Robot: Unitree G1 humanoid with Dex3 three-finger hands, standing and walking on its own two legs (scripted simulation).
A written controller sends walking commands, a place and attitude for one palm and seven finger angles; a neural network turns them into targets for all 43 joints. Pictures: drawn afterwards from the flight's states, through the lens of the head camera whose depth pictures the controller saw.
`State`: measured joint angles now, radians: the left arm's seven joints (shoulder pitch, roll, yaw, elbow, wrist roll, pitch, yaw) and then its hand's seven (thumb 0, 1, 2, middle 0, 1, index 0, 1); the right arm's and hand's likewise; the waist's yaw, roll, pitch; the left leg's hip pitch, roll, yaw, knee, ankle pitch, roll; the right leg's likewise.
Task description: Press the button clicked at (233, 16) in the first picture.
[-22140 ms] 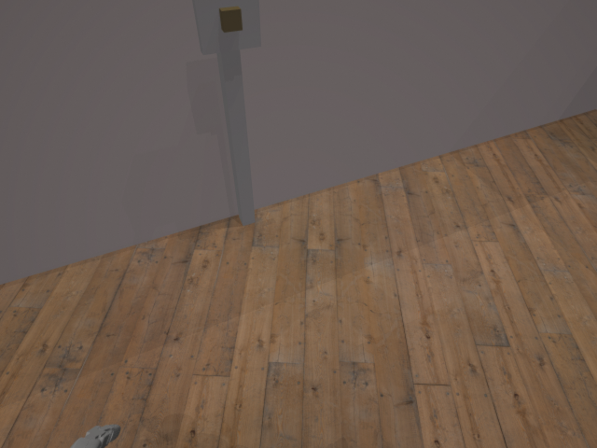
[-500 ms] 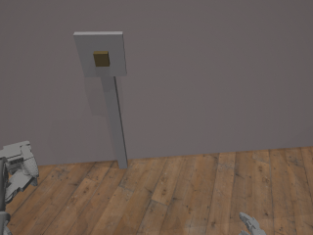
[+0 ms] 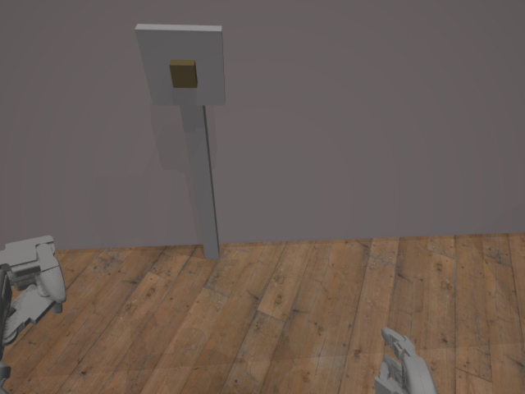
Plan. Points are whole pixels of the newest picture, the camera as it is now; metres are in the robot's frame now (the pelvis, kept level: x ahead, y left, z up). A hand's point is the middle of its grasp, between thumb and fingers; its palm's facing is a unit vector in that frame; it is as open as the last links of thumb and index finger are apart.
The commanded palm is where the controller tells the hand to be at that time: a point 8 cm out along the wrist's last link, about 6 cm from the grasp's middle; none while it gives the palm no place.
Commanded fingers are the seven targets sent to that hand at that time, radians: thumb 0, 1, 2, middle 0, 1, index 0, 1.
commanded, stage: stop stepping back and stand still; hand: left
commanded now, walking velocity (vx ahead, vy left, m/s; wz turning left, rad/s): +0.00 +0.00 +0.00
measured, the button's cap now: (184, 73) +0.74 +0.23 +0.11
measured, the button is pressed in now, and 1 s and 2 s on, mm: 0 0 0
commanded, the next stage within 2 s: let the arm hang, fingers relaxed in 0.02 s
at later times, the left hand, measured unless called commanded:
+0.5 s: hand out of the picture +0.00 +0.20 -0.19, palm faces +0.08 -0.98 -0.19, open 3.7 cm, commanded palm none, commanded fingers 0.00 0.90 0.90 -0.57 -0.70 -0.57 -0.70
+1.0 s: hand out of the picture -0.03 +0.18 -0.17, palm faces +0.04 -0.98 -0.22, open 7.3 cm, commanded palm none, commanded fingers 0.00 0.90 0.90 -0.20 -0.30 -0.20 -0.30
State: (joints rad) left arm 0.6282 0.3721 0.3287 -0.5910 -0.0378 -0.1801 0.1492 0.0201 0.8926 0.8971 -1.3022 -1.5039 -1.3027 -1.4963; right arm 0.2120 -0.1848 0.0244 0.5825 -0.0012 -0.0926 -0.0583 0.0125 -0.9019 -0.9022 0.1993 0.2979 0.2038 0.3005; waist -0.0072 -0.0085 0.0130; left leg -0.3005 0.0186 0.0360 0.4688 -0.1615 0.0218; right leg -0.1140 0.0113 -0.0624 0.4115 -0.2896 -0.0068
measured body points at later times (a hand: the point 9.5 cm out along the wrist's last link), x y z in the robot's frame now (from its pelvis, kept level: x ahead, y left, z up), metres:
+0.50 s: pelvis -0.02 +0.01 -0.01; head -0.01 +0.04 +0.44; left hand -0.01 +0.25 -0.17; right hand +0.01 -0.25 -0.14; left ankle +0.06 +0.10 -0.74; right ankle -0.04 -0.11 -0.74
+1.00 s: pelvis -0.01 +0.00 +0.00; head -0.01 -0.01 +0.45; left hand -0.03 +0.23 -0.16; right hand -0.01 -0.22 -0.17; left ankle +0.06 +0.10 -0.74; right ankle -0.04 -0.11 -0.74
